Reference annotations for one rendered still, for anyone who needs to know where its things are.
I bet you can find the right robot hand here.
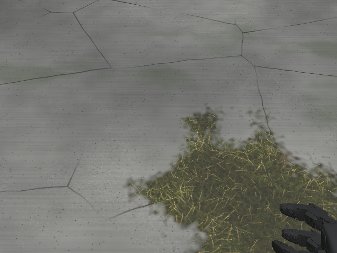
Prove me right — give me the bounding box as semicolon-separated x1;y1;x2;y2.
272;203;337;253

